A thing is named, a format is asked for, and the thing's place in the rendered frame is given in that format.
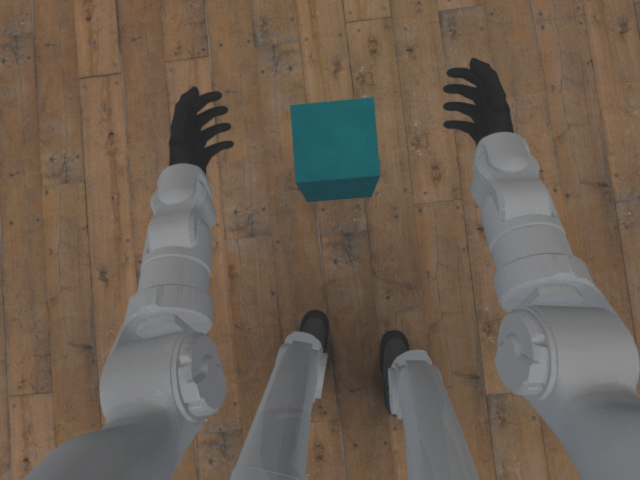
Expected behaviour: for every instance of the left robot hand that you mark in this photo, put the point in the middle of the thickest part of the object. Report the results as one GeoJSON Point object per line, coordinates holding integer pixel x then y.
{"type": "Point", "coordinates": [187, 141]}

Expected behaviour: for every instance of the robot right shin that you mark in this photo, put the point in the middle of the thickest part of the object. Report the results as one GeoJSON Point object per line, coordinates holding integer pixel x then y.
{"type": "Point", "coordinates": [414, 355]}

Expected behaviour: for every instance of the robot left upper arm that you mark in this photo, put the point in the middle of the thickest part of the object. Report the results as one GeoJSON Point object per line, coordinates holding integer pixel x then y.
{"type": "Point", "coordinates": [155, 394]}

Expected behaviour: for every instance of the robot left forearm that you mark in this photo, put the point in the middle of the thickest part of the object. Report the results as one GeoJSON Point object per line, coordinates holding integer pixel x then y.
{"type": "Point", "coordinates": [173, 288]}

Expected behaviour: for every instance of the carton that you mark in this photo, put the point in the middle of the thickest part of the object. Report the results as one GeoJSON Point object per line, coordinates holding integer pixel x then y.
{"type": "Point", "coordinates": [335, 149]}

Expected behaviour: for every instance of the right robot hand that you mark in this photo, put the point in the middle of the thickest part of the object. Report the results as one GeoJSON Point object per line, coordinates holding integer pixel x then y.
{"type": "Point", "coordinates": [491, 112]}

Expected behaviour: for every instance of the robot right forearm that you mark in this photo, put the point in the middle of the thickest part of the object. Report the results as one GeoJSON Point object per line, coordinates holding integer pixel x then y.
{"type": "Point", "coordinates": [532, 257]}

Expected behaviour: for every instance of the left robot thigh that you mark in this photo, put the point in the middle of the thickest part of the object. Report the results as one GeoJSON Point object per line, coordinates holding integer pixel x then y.
{"type": "Point", "coordinates": [277, 443]}

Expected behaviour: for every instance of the robot right upper arm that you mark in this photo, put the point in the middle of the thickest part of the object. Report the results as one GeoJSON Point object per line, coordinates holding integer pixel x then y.
{"type": "Point", "coordinates": [578, 369]}

